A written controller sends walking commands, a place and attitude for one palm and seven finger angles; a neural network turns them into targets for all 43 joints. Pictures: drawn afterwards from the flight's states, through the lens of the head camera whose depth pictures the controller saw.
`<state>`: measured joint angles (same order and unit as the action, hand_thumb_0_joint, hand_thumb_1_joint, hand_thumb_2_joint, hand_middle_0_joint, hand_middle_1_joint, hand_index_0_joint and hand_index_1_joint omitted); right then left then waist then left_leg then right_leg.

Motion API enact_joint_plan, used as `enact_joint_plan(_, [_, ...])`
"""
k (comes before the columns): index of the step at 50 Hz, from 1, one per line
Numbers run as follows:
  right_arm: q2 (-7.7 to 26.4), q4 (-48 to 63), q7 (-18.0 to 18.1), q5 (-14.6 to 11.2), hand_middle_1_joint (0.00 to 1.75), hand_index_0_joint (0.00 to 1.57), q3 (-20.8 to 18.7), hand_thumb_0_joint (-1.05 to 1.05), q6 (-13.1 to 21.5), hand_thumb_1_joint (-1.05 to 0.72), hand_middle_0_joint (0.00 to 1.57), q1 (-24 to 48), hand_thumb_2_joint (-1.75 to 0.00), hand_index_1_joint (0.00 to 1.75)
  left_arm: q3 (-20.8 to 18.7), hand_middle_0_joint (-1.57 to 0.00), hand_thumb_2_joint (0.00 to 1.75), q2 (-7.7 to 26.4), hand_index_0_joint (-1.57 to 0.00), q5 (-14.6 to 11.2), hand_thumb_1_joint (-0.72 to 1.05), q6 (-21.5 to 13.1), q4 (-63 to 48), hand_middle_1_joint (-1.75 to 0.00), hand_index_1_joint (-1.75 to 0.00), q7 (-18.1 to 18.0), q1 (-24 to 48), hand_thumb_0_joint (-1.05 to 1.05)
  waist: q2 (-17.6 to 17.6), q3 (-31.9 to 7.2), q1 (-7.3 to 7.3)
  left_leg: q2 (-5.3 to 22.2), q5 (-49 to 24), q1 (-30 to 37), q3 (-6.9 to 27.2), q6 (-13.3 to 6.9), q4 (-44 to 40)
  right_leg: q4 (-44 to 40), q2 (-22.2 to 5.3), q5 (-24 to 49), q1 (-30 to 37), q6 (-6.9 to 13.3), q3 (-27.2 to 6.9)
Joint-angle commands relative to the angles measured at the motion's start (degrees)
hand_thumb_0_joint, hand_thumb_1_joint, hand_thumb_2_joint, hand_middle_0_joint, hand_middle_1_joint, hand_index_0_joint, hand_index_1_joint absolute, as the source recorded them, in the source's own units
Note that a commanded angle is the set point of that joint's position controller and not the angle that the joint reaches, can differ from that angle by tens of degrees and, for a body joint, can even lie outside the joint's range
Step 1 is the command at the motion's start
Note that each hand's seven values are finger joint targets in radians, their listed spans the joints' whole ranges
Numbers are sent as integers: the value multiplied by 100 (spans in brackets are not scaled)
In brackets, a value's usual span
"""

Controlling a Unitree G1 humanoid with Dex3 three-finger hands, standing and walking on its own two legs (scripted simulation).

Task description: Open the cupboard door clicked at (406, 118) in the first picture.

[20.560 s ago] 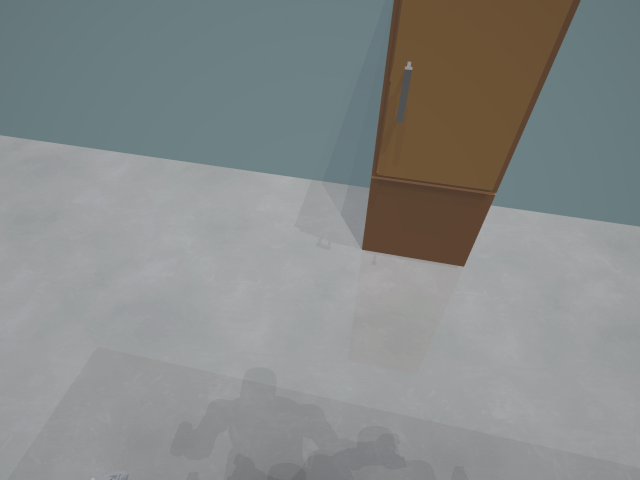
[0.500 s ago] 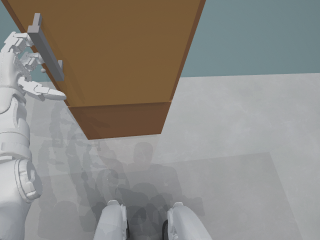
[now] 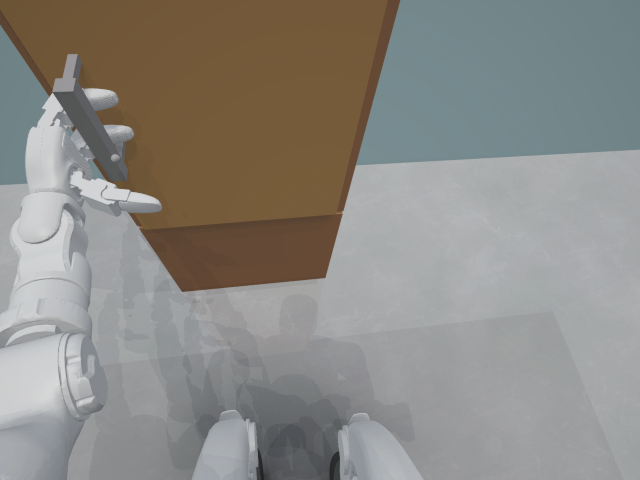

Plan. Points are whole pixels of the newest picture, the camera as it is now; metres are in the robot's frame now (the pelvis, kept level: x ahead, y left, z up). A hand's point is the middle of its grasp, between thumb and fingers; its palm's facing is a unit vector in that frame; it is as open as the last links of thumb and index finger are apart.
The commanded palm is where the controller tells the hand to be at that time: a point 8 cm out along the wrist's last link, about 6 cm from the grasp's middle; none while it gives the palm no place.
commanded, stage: slide the fingers in behind the handle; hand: left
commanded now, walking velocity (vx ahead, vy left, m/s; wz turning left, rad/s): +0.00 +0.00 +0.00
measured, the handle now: (97, 123) +0.54 +0.25 +0.06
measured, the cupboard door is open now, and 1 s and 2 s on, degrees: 0 1 35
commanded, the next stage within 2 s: close the thumb around the handle in 0.28 s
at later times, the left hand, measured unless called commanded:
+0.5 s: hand (118, 158) +0.49 +0.22 +0.06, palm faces +0.08 -1.00 -0.03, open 13.7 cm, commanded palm +0.47 +0.26 +0.06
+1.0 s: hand (117, 158) +0.49 +0.22 +0.06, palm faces +0.08 -1.00 -0.01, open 5.8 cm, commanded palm +0.47 +0.26 +0.06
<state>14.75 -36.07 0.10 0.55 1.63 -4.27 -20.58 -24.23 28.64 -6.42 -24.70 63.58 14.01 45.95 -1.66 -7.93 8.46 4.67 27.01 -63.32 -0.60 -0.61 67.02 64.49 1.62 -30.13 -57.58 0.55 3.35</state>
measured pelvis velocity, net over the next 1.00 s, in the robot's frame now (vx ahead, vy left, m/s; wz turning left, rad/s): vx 0.00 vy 0.00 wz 0.00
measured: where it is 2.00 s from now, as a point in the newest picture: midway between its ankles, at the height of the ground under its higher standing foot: outside the picture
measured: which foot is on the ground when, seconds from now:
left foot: down 0.00-1.00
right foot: down 0.00-1.00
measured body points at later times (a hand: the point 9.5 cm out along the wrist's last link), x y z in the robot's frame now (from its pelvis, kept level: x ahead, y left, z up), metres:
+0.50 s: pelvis +0.00 -0.01 +0.00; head +0.13 +0.02 +0.42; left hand +0.48 +0.27 +0.07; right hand +0.03 -0.28 -0.12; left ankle +0.04 +0.11 -0.64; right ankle +0.00 -0.12 -0.64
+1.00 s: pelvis +0.00 +0.00 +0.00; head +0.13 +0.03 +0.43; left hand +0.48 +0.27 +0.07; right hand +0.02 -0.26 -0.11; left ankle +0.04 +0.11 -0.64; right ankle +0.00 -0.12 -0.64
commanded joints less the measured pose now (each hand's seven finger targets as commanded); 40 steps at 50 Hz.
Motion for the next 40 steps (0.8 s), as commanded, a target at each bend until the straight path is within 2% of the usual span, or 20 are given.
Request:
enact_joint_plan(1, [1030,263,65,-13,30,20,-384,0,94,-90,20,-811,-90,30,88,-30,30,1184,-30,-75,-50,-485,-1206,-120,-120,48,2310,0,-602,-2560,93,-231,-1955,2695,347,-96,-607,-855,185,1872,529,39,-144])
enact_joint_plan(3, [1039,219,67,-14,30,20,-382,0,106,-90,20,-807,-90,30,181,-30,30,1089,-30,-74,-50,-507,-1103,-120,-120,43,2477,0,-640,-2450,159,-227,-1818,2694,373,-95,-596,-862,185,1726,345,44,-141])
enact_joint_plan(4, [1069,199,80,-1,30,20,-379,0,106,-90,20,-813,-90,30,62,-30,30,1273,-30,-61,-50,-526,-1124,-120,-120,16,2574,0,-702,-2465,133,-225,-1798,2687,399,-89,-602,-850,176,1674,340,56,-139])
enact_joint_plan(5, [1042,197,77,-12,30,20,-377,0,115,-90,20,-798,-90,30,267,-30,30,1046,-30,-47,-50,-510,-1077,-120,-120,23,2613,0,-606,-2439,211,-241,-1719,2663,385,-107,-602,-884,179,1641,336,41,-154])
enact_joint_plan(6, [1065,192,87,1,30,20,-393,0,122,-90,20,-821,-90,30,84,-30,30,1234,-30,-42,-50,-527,-1127,-120,-120,4,2581,0,-624,-2551,139,-237,-1748,2664,381,-109,-592,-870,172,1659,402,47,-159])
enact_joint_plan(8, [1057,187,86,-1,30,20,-394,0,128,-90,20,-826,-90,30,112,-30,30,1187,-30,-53,-50,-551,-1121,-120,-120,45,2485,0,-649,-2767,107,-243,-1934,2791,385,-103,-554,-816,173,1818,439,58,-159])
enact_joint_plan(15, [1062,166,104,-18,30,20,-360,0,134,-90,20,-796,-90,30,160,-30,30,1250,-30,-43,-50,-467,-960,-120,-120,83,2681,0,-686,-2541,164,-251,-1668,2531,376,-122,-542,-849,168,1628,392,48,-178])
enact_joint_plan(16, [1066,165,108,-22,30,20,-360,0,137,-90,20,-790,-90,30,240,-30,30,1168,-30,-47,-50,-447,-949,-120,-120,88,2708,0,-645,-2505,219,-248,-1658,2537,389,-128,-540,-854,169,1608,338,47,-171])
enact_joint_plan(18, [1070,161,107,-12,30,20,-366,0,146,-90,20,-808,-90,30,140,-30,30,1275,-30,-53,-50,-468,-980,-120,-120,85,2721,0,-769,-2630,160,-252,-1779,2624,381,-122,-517,-833,170,1697,372,59,-187])
enact_joint_plan(19, [1076,171,110,-7,30,20,-358,0,144,-90,20,-812,-90,30,86,-30,30,1322,-30,-72,-50,-440,-954,-120,-120,90,2674,0,-673,-2662,163,-255,-1791,2551,368,-135,-495,-831,169,1751,448,46,-195])
enact_joint_plan(22, [1081,173,126,-14,30,20,-332,0,152,-90,20,-836,-90,30,-48,-31,37,1531,-31,-65,-33,-395,-841,-122,-122,108,2679,0,-506,-2556,172,-261,-1683,2264,343,-167,-465,-825,176,1760,597,37,-231])
enact_joint_plan(23, [1072,189,126,-22,30,20,-327,0,156,-90,20,-810,-90,30,66,-32,40,1457,-32,-51,-28,-403,-951,-122,-122,123,2816,0,-690,-2660,189,-264,-1700,2328,339,-156,-455,-799,164,1756,526,32,-236])
enact_joint_plan(25, [1076,184,119,-13,30,20,-326,0,165,-90,20,-822,-90,30,64,-32,44,1429,-32,-64,-16,-371,-919,-124,-124,117,2827,0,-706,-2614,208,-248,-1655,2387,354,-152,-460,-822,173,1651,420,30,-213])
enact_joint_plan(29, [1079,209,106,7,30,20,-341,0,170,-90,20,-852,-90,30,-109,-34,54,1595,-34,-60,6,-435,-1118,-126,-126,93,2726,0,-923,-2928,67,-233,-1976,2664,393,-113,-468,-735,177,1826,466,63,-174])
enact_joint_plan(30, [1073,203,96,4,30,20,-349,0,170,-90,20,-847,-90,30,-58,-34,56,1497,-34,-81,12,-434,-1171,-127,-127,92,2688,0,-845,-2969,101,-233,-2027,2713,382,-120,-474,-757,179,1883,497,50,-168])
enact_joint_plan(31, [1070,215,94,1,30,20,-357,0,153,-90,20,-858,-90,30,-158,-35,59,1578,-35,-66,17,-431,-1117,-127,-127,81,2485,0,-804,-2945,18,-233,-2044,2665,372,-106,-495,-762,182,1912,588,56,-170])
enact_joint_plan(33, [1061,211,82,1,30,20,-359,0,145,-90,20,-863,-90,30,-25,-36,64,1414,-36,-75,28,-442,-1189,-128,-128,83,2549,0,-808,-2905,92,-220,-2153,2733,378,-112,-491,-743,188,2008,507,49,-150])
enact_joint_plan(37, [1068,218,83,5,30,20,-368,0,119,-90,20,-900,-90,30,-170,-37,73,1535,-37,-76,51,-466,-1243,-131,-131,41,2405,0,-625,-2872,34,-233,-2159,2640,366,-121,-517,-752,205,2079,686,57,-160])
enact_joint_plan(38, [1029,211,74,-9,30,20,-365,0,132,-90,20,-839,-90,30,38,-38,76,1294,-38,-88,56,-467,-1224,-131,-131,53,2510,0,-756,-2762,113,-236,-2080,2673,346,-115,-525,-794,193,2017,558,37,-163])
enact_joint_plan(40, [1069,201,83,-9,30,20,-370,0,111,-90,20,-875,-90,30,-94,-38,80,1431,-38,-66,68,-442,-1035,-133,-133,18,2350,0,-590,-2606,86,-225,-1953,2601,374,-105,-573,-819,203,1863,522,46,-139])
